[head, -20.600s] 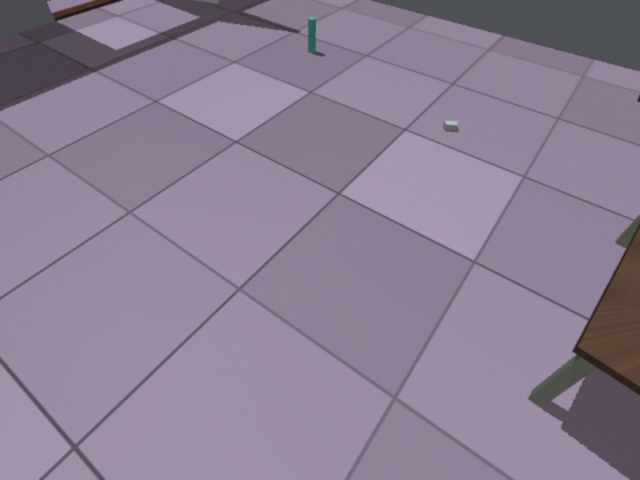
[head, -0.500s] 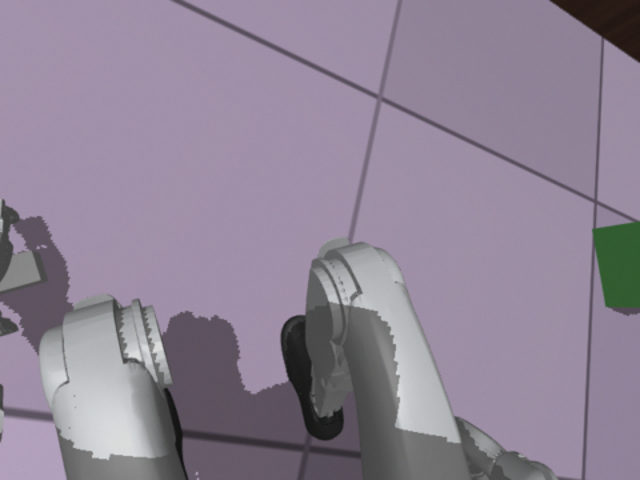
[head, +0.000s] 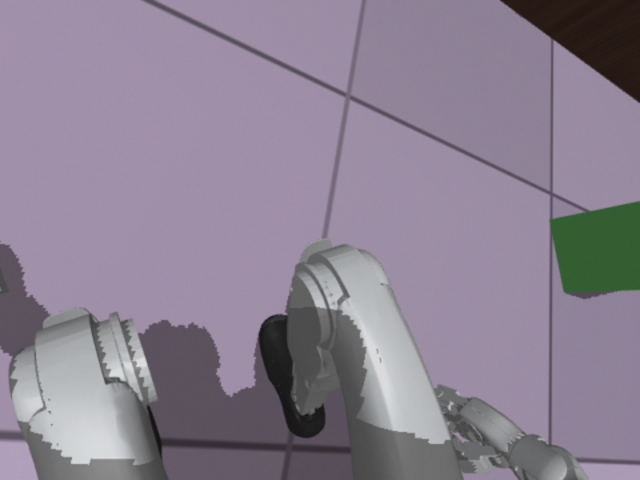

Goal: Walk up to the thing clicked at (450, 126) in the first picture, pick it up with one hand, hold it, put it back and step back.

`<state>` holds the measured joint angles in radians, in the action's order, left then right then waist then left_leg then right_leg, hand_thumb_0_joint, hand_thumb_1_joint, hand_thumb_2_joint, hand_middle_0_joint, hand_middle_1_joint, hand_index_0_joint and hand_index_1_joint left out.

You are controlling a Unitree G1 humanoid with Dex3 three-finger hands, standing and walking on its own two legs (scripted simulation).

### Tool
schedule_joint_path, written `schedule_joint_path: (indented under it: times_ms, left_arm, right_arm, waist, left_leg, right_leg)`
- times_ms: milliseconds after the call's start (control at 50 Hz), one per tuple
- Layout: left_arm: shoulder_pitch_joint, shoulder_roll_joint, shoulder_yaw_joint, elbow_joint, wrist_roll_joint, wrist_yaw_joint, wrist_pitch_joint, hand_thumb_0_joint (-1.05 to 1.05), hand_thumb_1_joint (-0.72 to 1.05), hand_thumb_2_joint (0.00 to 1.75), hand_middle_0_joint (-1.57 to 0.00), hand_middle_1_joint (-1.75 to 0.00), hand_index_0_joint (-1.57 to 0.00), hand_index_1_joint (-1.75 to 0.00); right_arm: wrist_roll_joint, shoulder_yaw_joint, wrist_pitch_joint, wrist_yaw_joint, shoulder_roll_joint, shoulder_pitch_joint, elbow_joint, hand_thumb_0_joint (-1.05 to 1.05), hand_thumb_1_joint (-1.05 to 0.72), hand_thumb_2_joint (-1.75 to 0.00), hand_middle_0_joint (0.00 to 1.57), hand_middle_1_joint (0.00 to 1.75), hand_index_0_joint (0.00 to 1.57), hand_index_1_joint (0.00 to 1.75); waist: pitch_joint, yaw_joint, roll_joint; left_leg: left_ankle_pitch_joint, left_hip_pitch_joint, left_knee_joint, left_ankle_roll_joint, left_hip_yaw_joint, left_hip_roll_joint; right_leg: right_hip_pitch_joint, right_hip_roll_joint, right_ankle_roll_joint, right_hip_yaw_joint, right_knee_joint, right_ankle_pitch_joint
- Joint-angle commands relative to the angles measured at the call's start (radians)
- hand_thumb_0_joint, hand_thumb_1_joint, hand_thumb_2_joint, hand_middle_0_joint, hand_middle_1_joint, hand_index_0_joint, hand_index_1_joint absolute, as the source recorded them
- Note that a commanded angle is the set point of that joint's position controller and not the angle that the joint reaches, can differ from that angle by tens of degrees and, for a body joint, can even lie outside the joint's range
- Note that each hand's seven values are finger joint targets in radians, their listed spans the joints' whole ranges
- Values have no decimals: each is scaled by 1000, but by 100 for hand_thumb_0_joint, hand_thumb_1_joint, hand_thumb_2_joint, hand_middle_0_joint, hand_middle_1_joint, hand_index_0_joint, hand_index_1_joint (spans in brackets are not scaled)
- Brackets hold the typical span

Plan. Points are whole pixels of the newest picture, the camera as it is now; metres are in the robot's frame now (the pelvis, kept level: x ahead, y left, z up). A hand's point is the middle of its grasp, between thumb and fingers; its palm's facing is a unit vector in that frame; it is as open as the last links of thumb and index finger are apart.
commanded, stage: close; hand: left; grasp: from above
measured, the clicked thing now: out of the picture +0.36 +0.29 -0.28
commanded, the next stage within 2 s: none
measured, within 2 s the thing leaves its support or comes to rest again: neither
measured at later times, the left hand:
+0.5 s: hand out of the picture +0.37 +0.27 -0.25, palm faces -0.33 -0.03 -0.94, open 12.9 cm
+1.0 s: hand out of the picture +0.35 +0.29 -0.25, palm faces -0.52 -0.17 -0.84, open 11.8 cm
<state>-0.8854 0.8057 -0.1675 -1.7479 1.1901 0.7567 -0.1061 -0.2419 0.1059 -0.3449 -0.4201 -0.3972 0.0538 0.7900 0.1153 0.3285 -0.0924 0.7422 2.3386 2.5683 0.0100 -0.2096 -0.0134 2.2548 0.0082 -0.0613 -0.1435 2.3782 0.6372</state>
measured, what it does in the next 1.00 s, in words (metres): stands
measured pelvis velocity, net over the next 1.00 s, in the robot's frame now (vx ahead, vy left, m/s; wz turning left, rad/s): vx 0.00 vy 0.00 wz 0.00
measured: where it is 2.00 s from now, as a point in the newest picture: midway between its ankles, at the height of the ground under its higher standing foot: (227, 437)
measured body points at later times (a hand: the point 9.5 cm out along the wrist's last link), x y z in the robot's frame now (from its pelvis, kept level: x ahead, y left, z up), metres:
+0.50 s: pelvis -0.01 +0.00 +0.01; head +0.25 +0.12 +0.35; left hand +0.38 +0.27 -0.20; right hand +0.09 -0.27 -0.06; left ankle +0.06 +0.12 -0.27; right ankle +0.12 -0.13 -0.27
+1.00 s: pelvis +0.00 +0.00 +0.00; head +0.25 +0.11 +0.36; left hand +0.37 +0.30 -0.20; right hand +0.07 -0.25 -0.08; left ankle +0.06 +0.12 -0.27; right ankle +0.12 -0.13 -0.27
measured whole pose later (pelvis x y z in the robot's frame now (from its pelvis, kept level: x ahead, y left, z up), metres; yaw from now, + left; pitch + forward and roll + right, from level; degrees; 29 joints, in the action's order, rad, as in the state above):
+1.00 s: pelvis +0.00 +0.00 +0.00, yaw +0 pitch +25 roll -12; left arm -0.80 0.81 -0.06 -1.71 1.25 0.72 -0.38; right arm -0.27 0.21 -0.29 -0.38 -0.33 0.04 0.77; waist 0.16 0.28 -0.09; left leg 0.76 2.28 2.58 0.00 -0.22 0.00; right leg 2.21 0.02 -0.05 -0.15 2.39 0.63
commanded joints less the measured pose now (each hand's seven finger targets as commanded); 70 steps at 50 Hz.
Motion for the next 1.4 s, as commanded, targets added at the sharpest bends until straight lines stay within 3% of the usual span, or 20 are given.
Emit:
schedule_joint_path:
  times_ms: [0, 60, 120, 160, 220, 280, 340, 420, 540, 600, 700, 760, 840, 940, 1040, 1120, 1200, 1240, 1320, 1380]
  left_arm:
    - [-114, 116, 43, 109, -34, -93, -71, 0, -43, 91, -12, -98, -12, -98]
    - [-147, 112, 86, 211, -31, -109, -167, 0, -39, 88, -19, -92, -18, -92]
    - [-119, 78, 115, 147, -3, -97, -230, 0, -38, 87, -17, -91, -18, -91]
    - [-120, 75, 114, 97, 23, -58, -268, 0, -35, 85, -15, -94, -17, -91]
    - [-111, 164, 77, 103, 86, 41, -298, 0, -30, 81, -17, -93, -20, -90]
    - [-70, 184, 76, 102, 157, 156, -275, 0, -28, 80, -18, -92, -21, -88]
    - [-128, 167, 102, 131, 177, 242, -206, 0, -26, 77, -18, -91, -22, -87]
    - [-192, 159, 107, 147, 136, 286, -78, 0, -23, 74, -23, -82, -26, -79]
    - [-230, 139, 53, 68, -9, 173, 43, 0, -22, 73, -26, -77, -27, -75]
    - [-88, 210, -43, -1, -40, 51, 43, 0, -21, 73, -29, -73, -29, -73]
    - [-136, 103, 74, 129, -70, -100, -59, 0, -18, 69, -29, -82, -32, -79]
    - [-122, 113, 110, 109, -34, -138, -123, 0, -14, 68, -35, -78, -37, -76]
    - [-66, 79, 117, 78, -20, -102, -225, 0, -10, 65, -33, -78, -37, -74]
    - [-100, 179, 84, 105, 80, 27, -311, 0, -3, 59, -35, -76, -41, -70]
    - [-112, 195, 98, 157, 166, 202, -246, 0, 0, 55, -36, -76, -42, -69]
    - [-168, 175, 109, 184, 142, 275, -130, 0, 2, 53, -39, -69, -44, -63]
    - [-208, 150, 96, 141, 71, 256, -16, 0, 2, 54, -41, -63, -45, -59]
    - [-230, 195, 56, 117, 37, 220, 17, 0, 3, 53, -43, -61, -46, -58]
    - [-132, 246, -58, 37, -9, 101, 22, 0, 3, 53, -48, -55, -49, -54]
    - [-41, 213, -44, 24, -30, -17, -4, 0, 6, 50, -50, -57, -52, -55]
  right_arm:
    - [-1, -72, -2, 6, -278, 181, 21, 0, -89, -90, 20, 30, 20, 30]
    - [0, -53, 5, 14, -289, 172, 8, 0, -89, -90, 20, 30, 20, 30]
    - [-4, -37, 31, 25, -269, 184, 15, 0, -89, -90, 20, 30, 20, 30]
    - [-19, -3, 42, 28, -247, 191, 5, 0, -88, -89, 20, 30, 20, 30]
    - [-27, -15, 54, 44, -281, 184, 27, 0, -88, -89, 20, 30, 20, 30]
    - [-44, -25, 61, 55, -274, 150, 35, 0, -88, -89, 20, 30, 20, 30]
    - [-36, -39, 47, 53, -275, 102, 0, 0, -88, -89, 20, 30, 20, 30]
    - [-12, -43, 26, 36, -262, 93, -25, 0, -88, -89, 20, 30, 20, 30]
    - [14, -55, -11, 0, -289, 157, -39, 0, -88, -89, 20, 30, 20, 30]
    - [20, -39, -28, -3, -269, 173, -10, 0, -89, -89, 20, 30, 20, 30]
    - [5, -51, -16, 9, -292, 155, -11, 0, -89, -90, 20, 30, 20, 30]
    - [8, -31, 4, 13, -288, 163, -17, 0, -89, -90, 20, 30, 20, 30]
    - [-5, 10, 36, 27, -263, 182, -29, 0, -88, -89, 20, 30, 20, 30]
    - [-25, -5, 61, 56, -285, 172, 2, 0, -88, -89, 20, 30, 20, 30]
    - [-45, -18, 53, 76, -276, 115, 4, 0, -88, -89, 20, 30, 20, 30]
    - [-21, -24, 36, 60, -251, 91, -2, 0, -88, -89, 20, 30, 20, 30]
    - [-1, -46, 17, 25, -281, 128, -15, 0, -88, -89, 20, 30, 20, 30]
    - [11, -49, 4, 12, -302, 131, -18, 0, -88, -89, 20, 30, 20, 30]
    - [12, -48, -17, -4, -294, 173, -27, 0, -88, -89, 20, 30, 20, 30]
    - [0, -37, -14, -5, -261, 173, -4, 0, -89, -90, 20, 30, 20, 30]
  waist:
    - [-665, 0, 488]
    - [-634, 22, 464]
    - [-630, 24, 392]
    - [-616, 31, 311]
    - [-595, 10, 299]
    - [-590, 2, 293]
    - [-560, 29, 326]
    - [-551, 47, 386]
    - [-553, 58, 421]
    - [-580, -10, 452]
    - [-652, 22, 523]
    - [-586, 34, 445]
    - [-556, 19, 305]
    - [-576, 15, 261]
    - [-548, 28, 313]
    - [-555, 43, 391]
    - [-565, 50, 448]
    - [-565, 43, 459]
    - [-567, 7, 447]
    - [-633, -16, 476]
  left_leg:
    - [-262, -549, -325, -11, 74, 11]
    - [-248, -546, -305, -11, 68, 12]
    - [-233, -488, -280, -1, 80, 10]
    - [-223, -462, -256, 8, 76, 8]
    - [-195, -468, -260, 8, 85, 9]
    - [-177, -476, -287, 3, 91, 17]
    - [-158, -488, -310, -15, 101, 30]
    - [-119, -472, -332, -27, 85, 52]
    - [-176, -456, -315, -15, 62, 40]
    - [-261, -467, -304, -18, 64, 25]
    - [-293, -590, -341, -24, 48, 18]
    - [-221, -495, -311, -10, 66, 15]
    - [-184, -432, -293, 5, 70, 8]
    - [-149, -450, -274, 12, 74, 14]
    - [-129, -486, -310, -16, 97, 32]
    - [-136, -498, -342, -33, 83, 53]
    - [-154, -508, -340, -28, 40, 56]
    - [-180, -503, -338, -27, 29, 52]
    - [-281, -475, -301, -16, 66, 29]
    - [-298, -503, -304, -15, 82, 14]
  right_leg:
    - [-356, 44, 73, -104, -157, -246]
    - [-351, 43, 74, -117, -156, -237]
    - [-388, 51, 76, -109, -169, -231]
    - [-388, 51, 74, -119, -179, -223]
    - [-386, 65, 77, -115, -195, -178]
    - [-404, 81, 79, -109, -225, -142]
    - [-399, 79, 70, -105, -241, -121]
    - [-369, 55, 70, -85, -243, -121]
    - [-359, 42, 73, -84, -212, -202]
    - [-338, 29, 77, -94, -159, -247]
    - [-335, 43, 70, -123, -149, -263]
    - [-339, 48, 78, -118, -162, -223]
    - [-380, 55, 79, -123, -198, -189]
    - [-386, 68, 79, -115, -217, -130]
    - [-386, 78, 73, -102, -257, -78]
    - [-381, 66, 73, -88, -256, -123]
    - [-332, 42, 78, -91, -200, -179]
    - [-319, 37, 78, -99, -179, -202]
    - [-379, 35, 76, -93, -175, -267]
    - [-388, 44, 78, -100, -161, -271]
